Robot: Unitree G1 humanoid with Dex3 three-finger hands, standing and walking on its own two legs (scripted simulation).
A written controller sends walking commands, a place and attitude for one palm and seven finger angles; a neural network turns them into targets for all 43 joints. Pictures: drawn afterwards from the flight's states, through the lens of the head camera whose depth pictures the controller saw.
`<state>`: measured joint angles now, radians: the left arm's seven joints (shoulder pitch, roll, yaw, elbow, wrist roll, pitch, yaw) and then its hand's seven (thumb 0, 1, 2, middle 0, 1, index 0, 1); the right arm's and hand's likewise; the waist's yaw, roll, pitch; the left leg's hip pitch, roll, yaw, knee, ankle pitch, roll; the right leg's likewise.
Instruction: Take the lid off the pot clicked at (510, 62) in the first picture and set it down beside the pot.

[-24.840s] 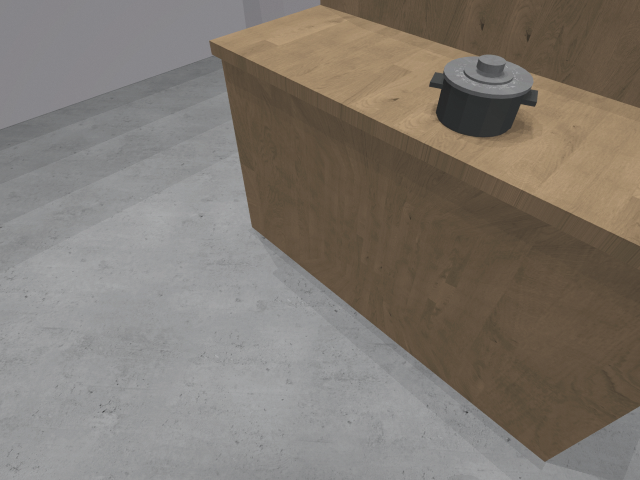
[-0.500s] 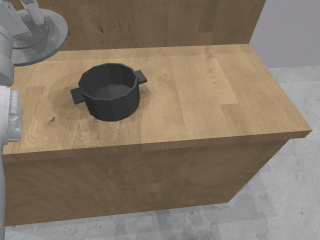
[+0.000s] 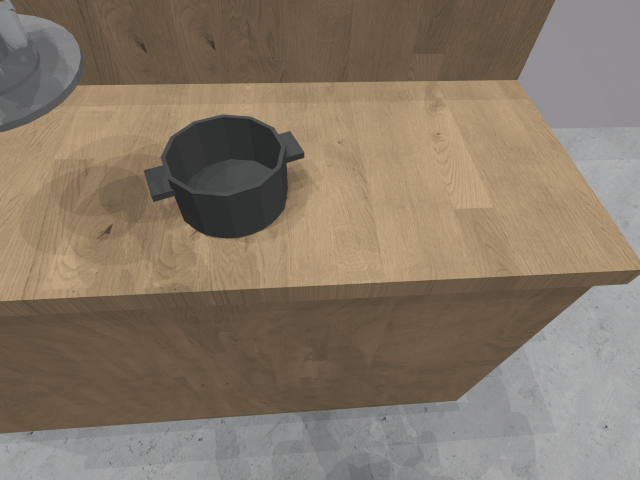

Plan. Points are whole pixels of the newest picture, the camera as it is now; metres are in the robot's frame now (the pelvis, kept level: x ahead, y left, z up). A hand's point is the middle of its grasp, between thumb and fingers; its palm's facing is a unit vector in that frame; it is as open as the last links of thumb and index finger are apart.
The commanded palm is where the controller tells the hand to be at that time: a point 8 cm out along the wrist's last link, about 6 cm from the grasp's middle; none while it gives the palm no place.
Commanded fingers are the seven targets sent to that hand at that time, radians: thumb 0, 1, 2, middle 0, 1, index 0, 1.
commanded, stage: move the lid sideways beside the pot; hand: left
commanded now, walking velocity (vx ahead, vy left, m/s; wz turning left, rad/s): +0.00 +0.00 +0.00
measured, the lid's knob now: out of the picture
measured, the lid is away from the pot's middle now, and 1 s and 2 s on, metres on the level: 0.22 0.24 0.23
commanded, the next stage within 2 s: lower the lid onto the table in 0.34 s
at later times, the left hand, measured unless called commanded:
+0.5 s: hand out of the picture +0.46 +0.34 +0.29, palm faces -0.19 -0.22 -0.96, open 7.2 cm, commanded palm +0.47 +0.34 +0.36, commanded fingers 0.00 0.64 0.94 -0.70 -1.09 -0.85 -1.17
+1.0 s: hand out of the picture +0.46 +0.33 +0.26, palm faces -0.25 -0.27 -0.93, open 7.2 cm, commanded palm +0.48 +0.33 +0.32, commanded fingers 0.00 0.64 0.94 -0.70 -1.09 -0.85 -1.17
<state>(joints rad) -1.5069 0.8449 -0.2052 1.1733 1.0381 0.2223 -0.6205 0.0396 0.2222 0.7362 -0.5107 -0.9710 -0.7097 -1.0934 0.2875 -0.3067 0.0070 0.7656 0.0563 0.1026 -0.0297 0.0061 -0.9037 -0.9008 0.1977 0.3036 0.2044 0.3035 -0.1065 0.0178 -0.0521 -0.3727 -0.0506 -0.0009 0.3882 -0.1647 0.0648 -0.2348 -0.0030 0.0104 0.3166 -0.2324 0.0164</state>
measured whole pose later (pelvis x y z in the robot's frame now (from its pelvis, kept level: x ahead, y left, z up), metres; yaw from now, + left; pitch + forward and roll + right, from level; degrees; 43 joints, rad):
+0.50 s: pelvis +0.00 +0.00 +0.00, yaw -1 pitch +9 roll -1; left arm -1.52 0.95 -0.16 1.21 1.06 0.21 -0.62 0.04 0.22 0.74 -0.51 -0.97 -0.71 -1.10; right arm 0.32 -0.32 0.01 0.74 0.07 0.15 -0.02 0.01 -0.90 -0.90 0.20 0.30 0.20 0.30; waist -0.12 0.02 -0.04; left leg -0.38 -0.04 0.01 0.42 -0.18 0.06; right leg -0.24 0.01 0.02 0.33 -0.24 0.02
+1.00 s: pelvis +0.00 +0.01 +0.00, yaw -1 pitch +9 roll -1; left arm -1.52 0.89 -0.17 1.31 1.04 0.24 -0.60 0.04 0.23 0.74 -0.50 -0.97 -0.71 -1.10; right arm 0.34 -0.32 0.01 0.77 0.06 0.08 -0.04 0.01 -0.90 -0.90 0.20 0.30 0.21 0.30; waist -0.13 0.01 -0.04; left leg -0.39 -0.05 0.01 0.41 -0.17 0.07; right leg -0.26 0.00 0.02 0.33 -0.23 0.02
